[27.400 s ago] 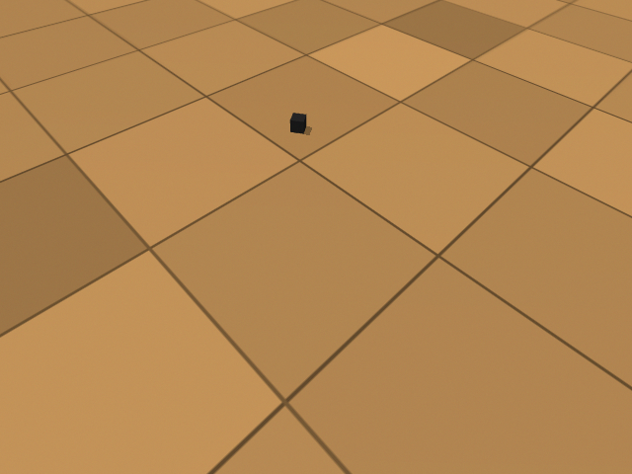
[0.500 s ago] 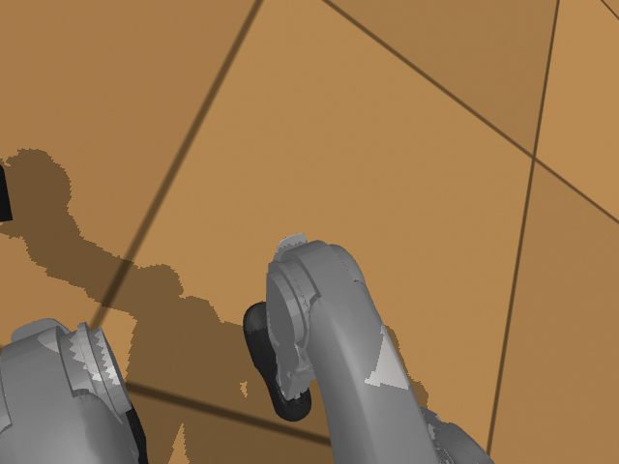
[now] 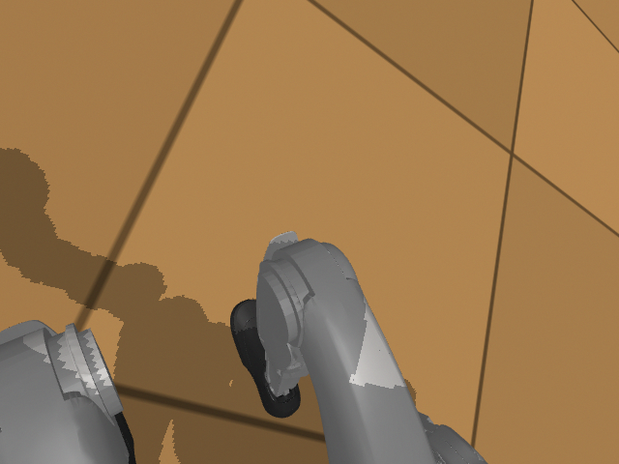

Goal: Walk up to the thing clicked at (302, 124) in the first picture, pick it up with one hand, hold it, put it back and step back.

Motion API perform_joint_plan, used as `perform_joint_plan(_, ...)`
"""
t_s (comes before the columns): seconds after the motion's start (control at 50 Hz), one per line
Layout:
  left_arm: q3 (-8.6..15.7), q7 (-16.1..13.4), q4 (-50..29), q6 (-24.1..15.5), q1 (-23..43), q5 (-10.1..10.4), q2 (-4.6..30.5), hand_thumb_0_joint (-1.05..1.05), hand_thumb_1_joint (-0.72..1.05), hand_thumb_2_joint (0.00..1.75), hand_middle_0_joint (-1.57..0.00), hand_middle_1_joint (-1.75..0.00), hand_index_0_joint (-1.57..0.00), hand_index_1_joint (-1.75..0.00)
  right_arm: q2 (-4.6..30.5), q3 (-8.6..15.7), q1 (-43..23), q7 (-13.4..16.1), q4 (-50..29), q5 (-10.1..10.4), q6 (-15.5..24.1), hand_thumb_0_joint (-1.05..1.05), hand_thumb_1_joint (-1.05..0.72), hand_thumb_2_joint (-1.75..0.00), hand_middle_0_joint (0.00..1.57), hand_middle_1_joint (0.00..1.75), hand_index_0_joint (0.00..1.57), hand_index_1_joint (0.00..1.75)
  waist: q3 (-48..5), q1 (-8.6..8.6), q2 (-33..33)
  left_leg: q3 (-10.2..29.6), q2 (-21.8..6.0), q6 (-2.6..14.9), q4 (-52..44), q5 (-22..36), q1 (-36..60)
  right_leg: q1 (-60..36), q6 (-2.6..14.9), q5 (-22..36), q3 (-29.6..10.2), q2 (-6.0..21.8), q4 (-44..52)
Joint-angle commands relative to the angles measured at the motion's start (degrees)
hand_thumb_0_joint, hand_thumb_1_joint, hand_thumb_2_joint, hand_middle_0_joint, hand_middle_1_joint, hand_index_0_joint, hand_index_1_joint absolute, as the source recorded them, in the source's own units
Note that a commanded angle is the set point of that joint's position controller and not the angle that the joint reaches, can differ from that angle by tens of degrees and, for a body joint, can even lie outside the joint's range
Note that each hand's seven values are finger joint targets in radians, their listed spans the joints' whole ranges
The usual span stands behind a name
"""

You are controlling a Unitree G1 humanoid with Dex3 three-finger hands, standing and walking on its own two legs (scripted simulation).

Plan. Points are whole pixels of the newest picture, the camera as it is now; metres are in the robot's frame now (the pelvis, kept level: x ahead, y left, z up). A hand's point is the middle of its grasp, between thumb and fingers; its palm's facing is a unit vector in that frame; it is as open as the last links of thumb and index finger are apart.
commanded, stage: open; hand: left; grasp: from above
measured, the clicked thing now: out of the picture +0.49 +0.26 -0.27
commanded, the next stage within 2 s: withdraw in 0.88 s
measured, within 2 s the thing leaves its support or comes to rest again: rests again in 0.52 s
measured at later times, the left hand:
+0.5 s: hand out of the picture +0.49 +0.25 -0.24, palm faces -0.45 -0.04 -0.89, open 11.8 cm
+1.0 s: hand out of the picture +0.48 +0.26 -0.24, palm faces -0.47 -0.05 -0.88, open 12.9 cm
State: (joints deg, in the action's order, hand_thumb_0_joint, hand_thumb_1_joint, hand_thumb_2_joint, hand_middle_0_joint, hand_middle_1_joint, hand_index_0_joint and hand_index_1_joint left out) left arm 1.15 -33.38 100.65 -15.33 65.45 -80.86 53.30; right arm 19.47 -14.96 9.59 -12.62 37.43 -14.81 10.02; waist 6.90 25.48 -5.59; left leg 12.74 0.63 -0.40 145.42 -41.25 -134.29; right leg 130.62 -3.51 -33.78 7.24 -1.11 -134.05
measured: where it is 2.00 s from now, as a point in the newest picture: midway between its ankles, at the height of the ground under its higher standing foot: (202, 426)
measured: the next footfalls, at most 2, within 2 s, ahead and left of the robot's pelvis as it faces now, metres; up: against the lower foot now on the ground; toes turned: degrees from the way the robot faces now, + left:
none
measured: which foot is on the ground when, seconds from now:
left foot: down 0.00-1.00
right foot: down 0.00-1.00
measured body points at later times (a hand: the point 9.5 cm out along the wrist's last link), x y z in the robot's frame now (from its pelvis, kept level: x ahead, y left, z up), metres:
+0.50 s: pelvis +0.00 +0.00 +0.00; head +0.28 +0.11 +0.34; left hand +0.51 +0.25 -0.19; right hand +0.03 -0.25 -0.05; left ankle +0.06 +0.12 -0.27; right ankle +0.13 -0.13 -0.27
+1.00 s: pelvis +0.00 +0.00 +0.01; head +0.28 +0.12 +0.34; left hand +0.50 +0.26 -0.19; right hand +0.02 -0.25 -0.04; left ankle +0.06 +0.12 -0.27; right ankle +0.13 -0.12 -0.27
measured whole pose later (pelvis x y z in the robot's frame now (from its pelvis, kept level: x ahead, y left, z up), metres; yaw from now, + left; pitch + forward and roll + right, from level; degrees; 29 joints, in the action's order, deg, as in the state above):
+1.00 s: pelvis +0.00 +0.00 +0.01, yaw -1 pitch +29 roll -15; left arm 1.4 -30.9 95.3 -15.4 63.9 -79.5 54.9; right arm 20.1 -16.1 10.4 -12.6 34.6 -14.1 10.0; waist 9.2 25.2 -6.6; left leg 13.5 0.7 0.1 144.8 -41.0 -134.0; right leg 129.3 -3.5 -33.6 8.1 -1.2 -132.4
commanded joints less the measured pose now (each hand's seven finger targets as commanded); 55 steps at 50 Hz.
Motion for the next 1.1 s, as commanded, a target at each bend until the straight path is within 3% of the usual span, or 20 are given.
perform_joint_plan(0.0,-0.7,-2.0,-5.5,0.2,16.4,0.8,8.3,0.00,0.37,0.72,-0.80,-0.55,-0.78,-0.57,18.0,4.9,9.8,0.7,0.3,0.0,0.3,0.00,-0.90,-0.90,0.20,0.30,0.20,0.30,-32.3,3.41,26.6,-5.6,-0.7,1.19,-16.3,8.3,24.8,-20.5,4.74,8.4,7.5,-2.2,11.1)
perform_joint_plan(0.04,-1.2,-1.9,-5.7,0.4,16.5,0.7,7.1,0.00,0.22,0.70,-0.71,-0.57,-0.69,-0.58,18.3,4.7,10.0,0.3,-0.2,-0.2,0.7,0.00,-0.90,-0.90,0.20,0.30,0.20,0.30,-31.4,3.93,26.8,-5.2,-0.8,1.05,-15.9,9.0,25.5,-19.6,4.61,9.1,7.9,-2.1,10.5)
perform_joint_plan(0.1,-1.2,-2.1,-6.2,0.6,16.7,1.1,8.3,0.00,0.10,0.72,-0.63,-0.58,-0.61,-0.60,18.2,4.5,10.1,0.2,-0.4,-0.1,1.1,0.00,-0.90,-0.90,0.20,0.30,0.20,0.30,-32.1,3.89,26.7,-5.2,-0.9,1.11,-16.9,8.2,25.8,-20.8,4.38,8.8,7.6,-2.1,11.0)
perform_joint_plan(0.18,-1.2,-2.0,-7.4,0.7,17.8,2.0,7.5,0.00,-0.01,0.76,-0.55,-0.60,-0.52,-0.63,19.2,4.4,9.9,-0.2,-0.7,0.0,1.9,0.00,-0.90,-0.90,0.20,0.30,0.20,0.30,-31.3,4.40,27.2,-4.5,-1.0,0.71,-16.4,9.2,26.7,-19.3,4.62,9.0,8.1,-1.7,10.8)
perform_joint_plan(0.22,-0.6,-2.5,-8.1,0.6,17.8,1.8,9.4,0.00,-0.05,0.75,-0.50,-0.64,-0.48,-0.66,18.8,4.3,10.3,-0.1,-0.8,0.2,1.8,0.00,-0.90,-0.90,0.20,0.30,0.20,0.30,-33.9,4.08,28.1,-4.5,-1.2,0.76,-16.9,10.0,27.8,-21.7,4.54,10.3,7.8,-2.2,10.8)
perform_joint_plan(0.34,0.7,-3.2,-10.2,0.9,18.0,1.6,10.4,0.00,-0.18,0.78,-0.40,-0.67,-0.38,-0.70,19.1,4.4,10.6,-0.6,-0.5,-0.1,2.1,0.00,-0.90,-0.90,0.20,0.30,0.20,0.30,-35.3,4.06,31.6,-4.6,-1.3,0.21,-16.2,13.0,29.9,-21.8,4.87,12.3,8.0,-2.0,10.3)
perform_joint_plan(0.4,0.2,-2.9,-9.7,1.4,17.4,1.7,10.5,0.00,-0.21,0.80,-0.38,-0.69,-0.35,-0.72,18.7,4.0,9.6,-0.7,-1.0,0.0,2.3,0.00,-0.90,-0.90,0.20,0.30,0.20,0.30,-33.6,4.08,29.6,-5.2,-1.3,0.61,-15.8,10.8,27.7,-22.7,4.64,11.2,7.6,-2.1,11.0)
perform_joint_plan(0.46,1.9,-2.9,-10.3,1.7,17.1,2.1,12.3,0.00,-0.25,0.84,-0.36,-0.72,-0.32,-0.75,19.3,4.8,11.0,-0.8,-0.5,0.4,2.2,0.00,-0.90,-0.90,0.20,0.30,0.20,0.30,-35.0,3.54,30.8,-5.4,-1.3,0.60,-16.1,12.2,28.2,-23.8,4.79,12.2,7.3,-2.3,10.9)
perform_joint_plan(0.56,2.3,-1.7,-10.1,2.1,15.7,2.4,11.8,0.00,-0.31,0.84,-0.30,-0.72,-0.27,-0.76,19.4,4.8,12.5,-1.0,-0.6,0.2,2.0,0.00,-0.90,-0.90,0.20,0.30,0.20,0.30,-34.9,4.13,29.4,-5.8,-1.1,0.85,-15.4,14.0,27.2,-24.6,4.73,13.2,7.6,-2.3,11.4)
perform_joint_plan(0.64,3.1,-0.8,-10.7,2.0,13.7,3.0,12.7,0.00,-0.32,0.87,-0.29,-0.74,-0.25,-0.78,19.4,5.1,12.5,-0.6,-1.1,0.6,1.1,0.00,-0.90,-0.90,0.20,0.30,0.20,0.30,-36.9,2.66,29.7,-5.6,-1.2,0.58,-15.9,15.3,28.1,-26.1,5.00,13.7,7.7,-2.4,11.6)
perform_joint_plan(0.68,1.8,-0.1,-10.4,1.8,14.4,3.3,11.6,0.00,-0.33,0.87,-0.28,-0.75,-0.24,-0.79,19.0,5.0,12.5,-0.5,-1.1,0.7,0.8,0.00,-0.90,-0.90,0.20,0.30,0.20,0.30,-35.8,3.28,29.0,-5.8,-1.2,0.82,-15.5,13.7,26.5,-26.0,4.99,12.7,7.3,-2.5,11.8)
perform_joint_plan(0.76,2.4,0.5,-12.1,1.2,15.1,3.6,12.4,0.00,-0.35,0.88,-0.26,-0.76,-0.22,-0.80,19.4,5.0,12.4,0.3,-1.4,1.0,0.1,0.00,-0.90,-0.90,0.20,0.30,0.20,0.30,-34.7,2.91,27.7,-6.0,-1.0,1.01,-15.1,12.7,24.5,-25.4,5.17,11.4,7.4,-2.3,12.5)
perform_joint_plan(0.78,1.6,1.0,-11.7,1.0,15.0,3.2,11.3,0.00,-0.34,0.89,-0.26,-0.76,-0.22,-0.80,19.4,4.8,12.7,0.2,-1.6,0.9,0.2,0.00,-0.89,-0.90,0.20,0.30,0.20,0.30,-33.8,3.81,26.9,-5.9,-1.0,1.01,-14.9,12.6,25.1,-24.6,5.08,11.2,7.6,-2.3,12.3)
perform_joint_plan(0.82,1.8,1.0,-12.4,0.3,15.4,2.9,11.8,0.00,-0.33,0.88,-0.26,-0.77,-0.22,-0.81,19.8,5.0,12.7,0.5,-1.9,0.9,0.0,0.00,-0.89,-0.90,0.20,0.30,0.20,0.30,-33.3,3.66,27.3,-5.4,-1.0,0.75,-15.5,11.8,25.8,-23.2,5.30,10.2,7.9,-2.2,12.5)
perform_joint_plan(0.86,1.0,0.9,-11.2,0.0,14.2,3.0,11.0,0.00,-0.32,0.88,-0.26,-0.77,-0.23,-0.81,19.2,4.9,12.3,0.8,-1.7,1.1,-0.4,0.00,-0.89,-0.90,0.20,0.30,0.20,0.30,-34.1,3.04,27.6,-5.3,-1.2,0.64,-16.3,11.0,25.8,-24.7,5.21,9.8,7.7,-2.4,12.5)
perform_joint_plan(0.88,0.4,1.0,-12.6,-0.2,15.1,2.6,10.4,0.00,-0.32,0.88,-0.26,-0.78,-0.22,-0.81,19.1,5.0,12.6,0.6,-1.8,0.8,-0.2,0.00,-0.89,-0.90,0.20,0.30,0.20,0.30,-34.2,3.72,28.0,-5.3,-1.2,0.61,-15.9,11.5,27.3,-23.6,5.03,10.5,7.8,-2.3,12.1)
perform_joint_plan(0.96,1.2,-0.4,-11.9,-0.2,15.2,2.1,11.3,0.00,-0.28,0.87,-0.26,-0.80,-0.24,-0.82,19.3,4.9,12.4,0.7,-1.6,0.7,-0.4,0.00,-0.89,-0.90,0.20,0.30,0.20,0.30,-34.4,3.00,30.3,-4.3,-1.3,0.10,-17.6,11.5,29.1,-22.0,5.35,10.4,8.3,-2.1,11.8)
perform_joint_plan(0.98,0.6,-0.4,-11.3,-0.1,15.5,1.8,10.3,0.00,-0.34,0.85,-0.25,-0.84,-0.25,-0.84,19.4,4.9,12.1,0.6,-1.8,0.6,-0.3,0.00,-0.91,-0.91,0.20,0.30,0.20,0.30,-32.6,3.85,30.4,-4.2,-1.4,0.00,-17.5,10.6,28.3,-20.5,5.39,9.8,8.5,-2.1,11.4)
perform_joint_plan(1.04,2.5,-1.6,-17.7,0.6,18.6,0.6,12.4,0.00,-0.37,0.87,-0.23,-0.86,-0.22,-0.86,19.9,6.1,13.0,0.3,-1.8,0.6,0.0,0.00,-0.91,-0.91,0.20,0.30,0.20,0.30,-36.5,2.59,35.4,-4.0,-1.5,-0.57,-18.2,13.3,33.4,-19.3,5.43,11.7,8.3,-1.8,10.5)
perform_joint_plan(1.08,4.4,-2.7,-20.1,1.6,17.4,1.5,12.0,0.00,-0.38,0.88,-0.22,-0.86,-0.21,-0.86,19.2,7.3,13.1,-0.5,-1.1,0.7,0.4,0.00,-0.91,-0.91,0.20,0.30,0.20,0.30,-40.0,1.08,39.0,-3.9,-1.7,-1.33,-19.4,15.5,37.3,-19.6,5.68,13.2,8.0,-1.5,9.8)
